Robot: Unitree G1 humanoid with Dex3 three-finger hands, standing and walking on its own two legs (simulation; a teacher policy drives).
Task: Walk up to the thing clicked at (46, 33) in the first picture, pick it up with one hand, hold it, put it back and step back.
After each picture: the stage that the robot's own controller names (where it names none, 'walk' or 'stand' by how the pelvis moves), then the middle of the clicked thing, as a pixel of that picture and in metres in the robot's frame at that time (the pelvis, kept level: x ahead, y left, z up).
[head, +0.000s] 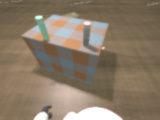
stand; (43, 29) +0.83 +0.60 +0.05
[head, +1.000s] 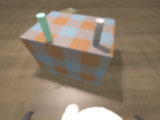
walk; (45, 28) +0.74 +0.48 +0.08
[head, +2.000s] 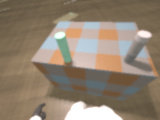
walk; (64, 49) +0.49 +0.23 +0.09
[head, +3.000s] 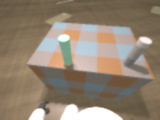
stand; (66, 52) +0.46 +0.21 +0.08
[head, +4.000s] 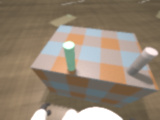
stand; (70, 58) +0.43 +0.18 +0.06
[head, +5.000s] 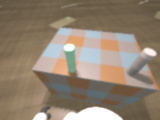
stand; (70, 60) +0.43 +0.18 +0.05
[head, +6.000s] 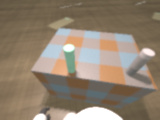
stand; (70, 60) +0.42 +0.18 +0.05
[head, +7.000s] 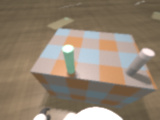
stand; (69, 61) +0.42 +0.18 +0.05
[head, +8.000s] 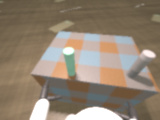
rise first; (70, 63) +0.40 +0.19 +0.05
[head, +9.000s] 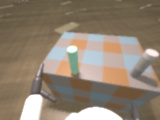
go down; (73, 61) +0.42 +0.18 +0.05
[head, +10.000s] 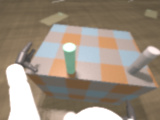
go down; (70, 60) +0.40 +0.16 +0.07
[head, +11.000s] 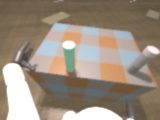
approach; (69, 58) +0.42 +0.16 +0.07
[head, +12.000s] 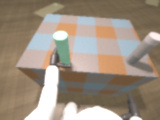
close; (63, 51) +0.43 +0.18 +0.11
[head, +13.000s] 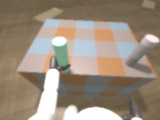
lift; (62, 57) +0.39 +0.18 +0.11
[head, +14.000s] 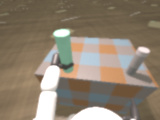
lift; (65, 54) +0.32 +0.17 +0.24
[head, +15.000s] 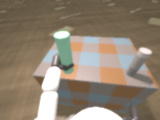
hold; (65, 55) +0.33 +0.17 +0.22
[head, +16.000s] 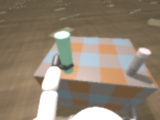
hold; (65, 55) +0.33 +0.17 +0.22
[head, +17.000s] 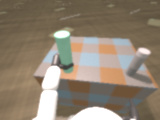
crouch; (65, 55) +0.33 +0.17 +0.22
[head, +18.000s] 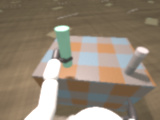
crouch; (65, 49) +0.38 +0.18 +0.23
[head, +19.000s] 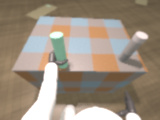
lower; (60, 52) +0.44 +0.18 +0.09
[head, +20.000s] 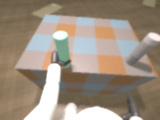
lower; (63, 52) +0.42 +0.18 +0.11
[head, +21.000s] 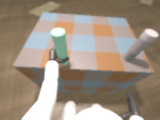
lower; (61, 49) +0.44 +0.19 +0.12
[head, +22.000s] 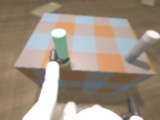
lower; (62, 50) +0.43 +0.18 +0.11
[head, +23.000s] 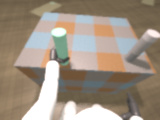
loosen; (62, 49) +0.44 +0.18 +0.12
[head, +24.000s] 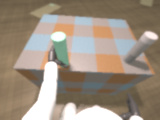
withdraw; (62, 52) +0.42 +0.18 +0.11
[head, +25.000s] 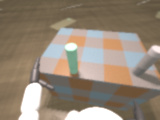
sink last; (72, 60) +0.40 +0.17 +0.08
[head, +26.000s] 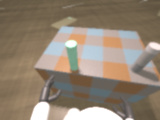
stand; (72, 57) +0.43 +0.18 +0.08
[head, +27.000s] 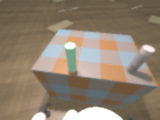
stand; (71, 59) +0.43 +0.17 +0.07
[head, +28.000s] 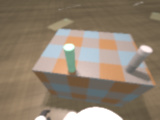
stand; (70, 59) +0.44 +0.18 +0.05
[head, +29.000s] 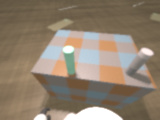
stand; (70, 61) +0.42 +0.18 +0.05
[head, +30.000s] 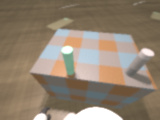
stand; (69, 62) +0.41 +0.19 +0.05
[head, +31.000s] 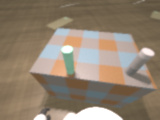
stand; (69, 61) +0.41 +0.19 +0.05
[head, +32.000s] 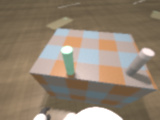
walk; (68, 62) +0.40 +0.19 +0.05
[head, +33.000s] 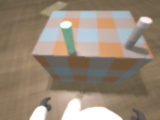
walk; (69, 39) +0.55 +0.21 +0.08
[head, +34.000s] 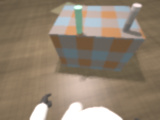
walk; (78, 21) +0.86 +0.19 +0.07
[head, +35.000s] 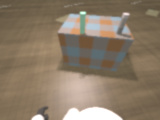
stand; (82, 23) +1.06 +0.20 +0.07
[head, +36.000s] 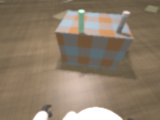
stand; (81, 22) +1.03 +0.19 +0.05
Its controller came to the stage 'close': yes
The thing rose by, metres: 0.21
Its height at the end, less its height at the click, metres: +0.00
